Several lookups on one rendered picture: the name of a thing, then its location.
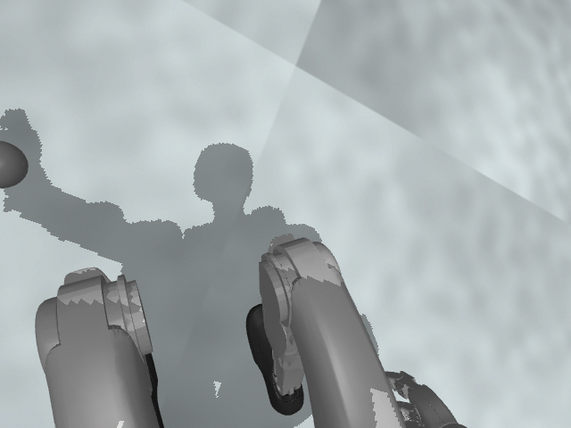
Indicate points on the ball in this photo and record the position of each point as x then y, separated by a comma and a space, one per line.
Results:
13, 165

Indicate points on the right robot hand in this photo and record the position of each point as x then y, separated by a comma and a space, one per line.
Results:
425, 410

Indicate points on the right robot foot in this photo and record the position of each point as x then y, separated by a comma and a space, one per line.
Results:
262, 354

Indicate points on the left robot foot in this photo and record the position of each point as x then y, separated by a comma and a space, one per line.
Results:
154, 381

